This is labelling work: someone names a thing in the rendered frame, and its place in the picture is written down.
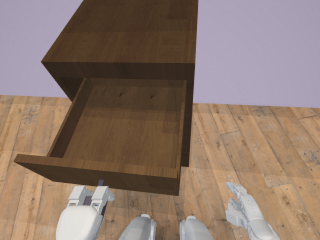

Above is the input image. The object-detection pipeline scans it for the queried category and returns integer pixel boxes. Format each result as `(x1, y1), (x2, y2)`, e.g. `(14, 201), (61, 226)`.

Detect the robot left thigh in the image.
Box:
(118, 216), (157, 240)

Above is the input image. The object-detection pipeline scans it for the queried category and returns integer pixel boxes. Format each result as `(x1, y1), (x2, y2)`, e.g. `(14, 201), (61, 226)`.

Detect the robot right thigh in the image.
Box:
(179, 218), (215, 240)

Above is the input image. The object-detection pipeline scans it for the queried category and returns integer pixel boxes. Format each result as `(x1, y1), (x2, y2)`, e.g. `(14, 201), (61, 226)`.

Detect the cabinet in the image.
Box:
(41, 0), (199, 167)

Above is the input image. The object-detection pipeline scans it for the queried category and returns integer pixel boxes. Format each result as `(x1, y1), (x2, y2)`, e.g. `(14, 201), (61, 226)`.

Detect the right robot hand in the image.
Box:
(225, 181), (265, 229)

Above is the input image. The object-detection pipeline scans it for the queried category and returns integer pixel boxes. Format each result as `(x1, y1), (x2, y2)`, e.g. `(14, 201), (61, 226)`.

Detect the handle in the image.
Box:
(83, 179), (108, 218)

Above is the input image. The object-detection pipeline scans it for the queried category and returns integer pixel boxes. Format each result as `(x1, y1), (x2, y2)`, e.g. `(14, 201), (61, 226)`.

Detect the right robot forearm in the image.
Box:
(247, 219), (280, 240)

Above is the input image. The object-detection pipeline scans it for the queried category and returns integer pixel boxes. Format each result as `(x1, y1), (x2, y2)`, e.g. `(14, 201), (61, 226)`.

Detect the drawer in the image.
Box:
(13, 78), (187, 196)

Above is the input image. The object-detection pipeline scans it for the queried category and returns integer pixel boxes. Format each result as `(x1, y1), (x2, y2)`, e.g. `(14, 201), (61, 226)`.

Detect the robot thigh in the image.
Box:
(179, 218), (215, 240)
(118, 216), (157, 240)

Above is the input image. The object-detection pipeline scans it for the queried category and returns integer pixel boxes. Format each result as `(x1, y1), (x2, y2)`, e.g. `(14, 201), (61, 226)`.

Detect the left robot hand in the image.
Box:
(56, 185), (116, 240)

